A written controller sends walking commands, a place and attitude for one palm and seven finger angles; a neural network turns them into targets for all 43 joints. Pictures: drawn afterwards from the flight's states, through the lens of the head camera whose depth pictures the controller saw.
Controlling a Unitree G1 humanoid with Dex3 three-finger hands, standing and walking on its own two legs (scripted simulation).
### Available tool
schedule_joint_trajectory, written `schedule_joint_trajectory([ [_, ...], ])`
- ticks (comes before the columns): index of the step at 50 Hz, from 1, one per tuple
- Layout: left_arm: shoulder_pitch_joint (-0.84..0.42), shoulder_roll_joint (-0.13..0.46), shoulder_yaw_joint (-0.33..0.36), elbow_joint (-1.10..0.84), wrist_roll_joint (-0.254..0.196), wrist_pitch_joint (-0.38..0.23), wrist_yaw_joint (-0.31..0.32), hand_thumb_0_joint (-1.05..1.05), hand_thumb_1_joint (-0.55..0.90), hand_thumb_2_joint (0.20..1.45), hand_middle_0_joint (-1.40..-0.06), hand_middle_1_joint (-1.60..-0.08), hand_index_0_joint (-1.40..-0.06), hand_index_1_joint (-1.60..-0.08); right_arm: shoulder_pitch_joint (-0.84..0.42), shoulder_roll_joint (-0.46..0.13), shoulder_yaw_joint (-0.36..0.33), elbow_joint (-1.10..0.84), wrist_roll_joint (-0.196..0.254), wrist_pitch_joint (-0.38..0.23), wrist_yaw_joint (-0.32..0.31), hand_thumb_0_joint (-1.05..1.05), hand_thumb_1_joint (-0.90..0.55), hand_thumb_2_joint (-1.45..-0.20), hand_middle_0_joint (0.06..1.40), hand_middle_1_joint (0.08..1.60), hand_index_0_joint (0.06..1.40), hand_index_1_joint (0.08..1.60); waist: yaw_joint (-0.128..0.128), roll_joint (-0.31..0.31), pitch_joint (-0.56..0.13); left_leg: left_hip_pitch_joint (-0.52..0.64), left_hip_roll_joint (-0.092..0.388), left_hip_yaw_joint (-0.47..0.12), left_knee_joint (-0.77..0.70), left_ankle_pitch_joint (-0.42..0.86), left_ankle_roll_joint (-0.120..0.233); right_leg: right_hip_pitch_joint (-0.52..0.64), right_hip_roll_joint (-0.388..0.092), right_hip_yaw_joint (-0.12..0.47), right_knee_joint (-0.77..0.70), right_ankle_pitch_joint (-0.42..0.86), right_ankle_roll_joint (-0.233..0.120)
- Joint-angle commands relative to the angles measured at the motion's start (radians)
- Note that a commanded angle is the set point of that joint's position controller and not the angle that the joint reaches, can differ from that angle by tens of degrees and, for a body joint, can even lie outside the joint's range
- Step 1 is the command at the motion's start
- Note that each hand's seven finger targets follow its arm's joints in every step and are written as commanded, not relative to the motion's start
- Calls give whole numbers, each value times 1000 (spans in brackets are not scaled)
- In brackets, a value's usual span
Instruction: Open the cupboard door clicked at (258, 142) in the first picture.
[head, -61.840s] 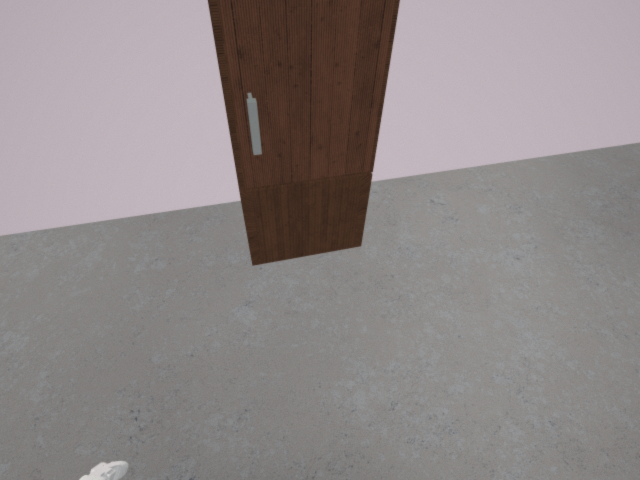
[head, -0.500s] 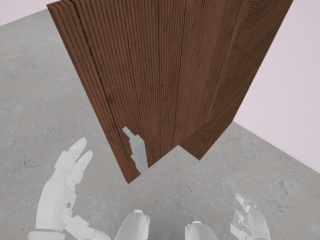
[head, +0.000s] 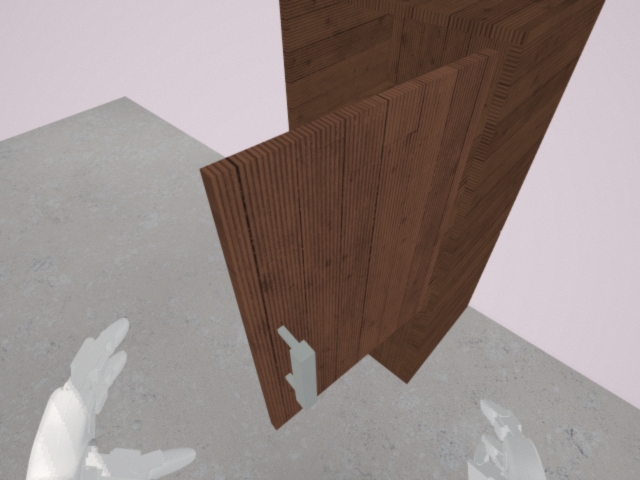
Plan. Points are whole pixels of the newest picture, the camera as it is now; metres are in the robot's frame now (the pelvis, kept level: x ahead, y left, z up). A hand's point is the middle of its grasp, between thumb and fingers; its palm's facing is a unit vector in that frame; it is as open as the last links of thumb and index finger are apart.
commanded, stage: draw the hand back to the body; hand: left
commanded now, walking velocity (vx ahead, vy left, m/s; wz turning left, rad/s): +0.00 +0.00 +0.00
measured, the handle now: (296, 368) +0.30 +0.07 -0.06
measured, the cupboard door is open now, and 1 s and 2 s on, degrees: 83 83 83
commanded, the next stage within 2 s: step back with the hand held close in 0.82 s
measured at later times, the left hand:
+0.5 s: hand (33, 310) +0.20 +0.26 +0.21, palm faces +0.48 -0.78 -0.40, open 8.5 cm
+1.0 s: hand (62, 317) +0.20 +0.24 +0.20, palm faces +0.46 -0.79 -0.40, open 7.5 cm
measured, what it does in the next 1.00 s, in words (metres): stands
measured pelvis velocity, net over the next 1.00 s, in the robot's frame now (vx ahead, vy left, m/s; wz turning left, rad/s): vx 0.01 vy -0.03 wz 0.00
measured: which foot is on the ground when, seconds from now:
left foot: down 0.00-1.00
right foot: down 0.00-1.00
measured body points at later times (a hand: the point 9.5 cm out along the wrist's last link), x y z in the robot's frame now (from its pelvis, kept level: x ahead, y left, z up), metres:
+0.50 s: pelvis +0.01 -0.01 +0.04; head -0.01 -0.02 +0.49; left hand +0.17 +0.30 +0.23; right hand +0.20 -0.23 -0.04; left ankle +0.01 +0.09 -0.69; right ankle -0.02 -0.13 -0.69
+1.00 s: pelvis +0.01 -0.03 +0.04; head -0.01 -0.05 +0.49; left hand +0.17 +0.28 +0.23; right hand +0.20 -0.25 -0.04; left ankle +0.01 +0.09 -0.69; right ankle -0.02 -0.13 -0.69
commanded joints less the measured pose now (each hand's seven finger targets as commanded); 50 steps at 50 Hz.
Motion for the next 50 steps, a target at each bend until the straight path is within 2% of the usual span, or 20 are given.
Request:
schedule_joint_trajectory([
  [1,-129,135,122,-249,16,-47,52,0,165,585,-174,-300,-174,-300,-93,-109,-30,-135,-2,-76,-12,0,-900,-900,200,300,200,300,-9,-1,0,202,42,-83,-247,176,-25,14,-7,-7,-193,172,-29],
  [3,-160,160,150,-270,19,-49,59,0,235,615,-176,-300,-176,-300,-102,-116,-27,-118,-4,-96,-9,0,-900,-900,200,300,200,300,-1,-1,-3,227,43,-92,-277,187,-27,59,-11,-6,-216,185,-33],
  [11,-158,183,253,-258,5,-58,43,0,515,735,-186,-300,-186,-300,-133,-112,-29,-49,-6,-136,20,0,-900,-900,200,300,200,300,18,8,36,332,50,-67,-345,414,-44,185,-11,-7,-295,333,-28],
  [12,-169,192,272,-256,3,-62,41,0,550,750,-187,-300,-187,-300,-139,-112,-30,-41,-7,-138,23,0,-900,-900,200,300,200,300,20,23,44,337,50,-66,-358,412,-46,198,-11,-6,-307,329,-28],
  [13,-173,206,294,-231,1,-61,42,0,585,765,-189,-300,-189,-300,-149,-113,-32,-35,-7,-139,24,0,-900,-900,200,300,200,300,26,-7,57,334,48,-62,-371,410,-44,221,-10,-7,-323,341,-31],
  [18,-253,239,362,-256,-11,-82,36,0,760,840,-195,-300,-195,-300,-170,-115,-36,-5,-10,-153,32,0,-900,-900,200,300,200,300,29,12,63,377,45,-46,-413,403,-41,271,-8,1,-372,361,-30],
  [22,-323,257,404,-273,-15,-99,35,0,900,900,-200,-300,-200,-300,-186,-114,-42,17,-10,-166,36,0,-900,-900,200,300,200,300,27,53,70,417,42,-35,-443,395,-39,285,-8,6,-401,368,-27],
  [24,-272,188,356,-188,-18,-96,24,0,900,900,-200,-300,-200,-300,-189,-115,-43,31,-11,-165,43,0,-900,-900,200,300,200,300,24,21,119,415,43,-33,-459,371,-39,282,-7,1,-417,352,-25],
  [26,-259,162,334,-153,-24,-92,12,0,900,900,-200,-300,-200,-300,-193,-123,-51,33,-12,-155,48,0,-900,-900,200,300,200,300,23,-19,139,418,44,-30,-475,344,-33,287,-6,2,-435,342,-22],
  [27,-257,162,332,-150,-24,-94,9,0,900,900,-200,-300,-200,-300,-196,-124,-56,33,-12,-151,49,0,-900,-900,200,300,200,300,23,-43,139,424,42,-25,-477,332,-29,290,-5,4,-442,339,-20],
  [31,-300,211,362,-217,-20,-112,10,0,900,900,-200,-300,-200,-300,-215,-124,-59,33,-18,-152,45,0,-900,-900,200,300,200,300,32,-40,80,450,31,-13,-486,325,-20,335,-9,15,-458,356,-20],
  [33,-325,249,386,-255,-14,-120,16,0,900,900,-200,-300,-200,-300,-224,-122,-57,39,-20,-160,40,0,-900,-900,200,300,200,300,37,-16,61,459,26,-10,-486,324,-19,356,-12,18,-466,357,-23],
  [34,-339,247,383,-289,-11,-125,17,0,900,900,-200,-300,-200,-300,-230,-117,-55,38,-20,-169,38,0,-900,-900,200,300,200,300,35,33,58,474,23,-5,-483,330,-20,351,-14,25,-469,368,-24],
  [36,-328,244,381,-286,-10,-125,22,0,900,900,-200,-300,-200,-300,-227,-110,-50,49,-21,-179,35,0,-900,-900,200,300,200,300,36,61,67,480,17,-2,-482,346,-21,352,-14,23,-474,386,-25],
  [41,-302,209,366,-202,-17,-116,16,0,900,900,-200,-300,-200,-300,-225,-109,-53,67,-21,-182,37,0,-900,-900,200,300,200,300,30,-7,143,474,20,4,-489,337,-20,326,-10,24,-501,379,-18],
  [45,-286,185,350,-148,-22,-110,4,0,900,900,-200,-300,-200,-300,-229,-113,-62,71,-20,-170,41,0,-900,-900,200,300,200,300,29,-47,149,485,23,13,-488,355,-12,332,-12,34,-510,404,-12],
  [47,-367,229,378,-201,-20,-121,7,0,900,900,-200,-300,-200,-300,-234,-117,-63,71,-22,-169,40,0,-900,-900,200,300,200,300,31,-43,107,500,20,11,-490,361,-11,351,-13,37,-512,408,-12],
  [48,-556,391,529,-225,3,-178,22,0,900,900,-200,-300,-200,-300,-203,-123,-49,38,-13,-153,43,0,-900,-900,200,300,200,300,-11,3,218,430,28,-18,-475,278,-5,271,-65,124,-568,429,-16],
  [49,-405,283,453,-142,-6,-185,7,0,900,900,-200,-300,-200,-300,-223,-123,-62,67,-22,-142,40,0,-900,-900,200,300,200,300,-15,-71,172,446,32,-24,-437,288,-2,258,-86,142,-575,469,-19],
  [50,-320,256,426,-122,-2,-181,1,0,900,900,-200,-300,-200,-300,-226,-126,-67,70,-25,-131,43,0,-900,-900,200,300,200,300,-17,-108,149,463,32,-18,-426,318,-1,262,-93,150,-568,529,-18],
])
